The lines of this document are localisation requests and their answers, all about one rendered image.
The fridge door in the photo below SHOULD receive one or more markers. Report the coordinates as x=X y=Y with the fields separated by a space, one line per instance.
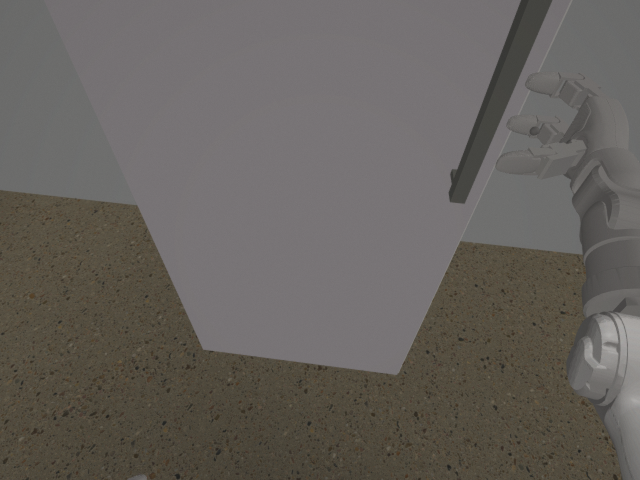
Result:
x=291 y=158

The robot right hand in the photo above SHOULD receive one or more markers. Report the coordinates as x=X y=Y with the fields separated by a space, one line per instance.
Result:
x=600 y=123

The handle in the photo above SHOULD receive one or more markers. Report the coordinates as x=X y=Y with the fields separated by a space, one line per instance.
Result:
x=522 y=35

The right robot upper arm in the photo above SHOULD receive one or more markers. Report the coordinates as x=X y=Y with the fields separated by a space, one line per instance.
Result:
x=604 y=366

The right robot forearm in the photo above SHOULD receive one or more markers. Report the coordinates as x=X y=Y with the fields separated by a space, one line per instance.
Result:
x=606 y=189

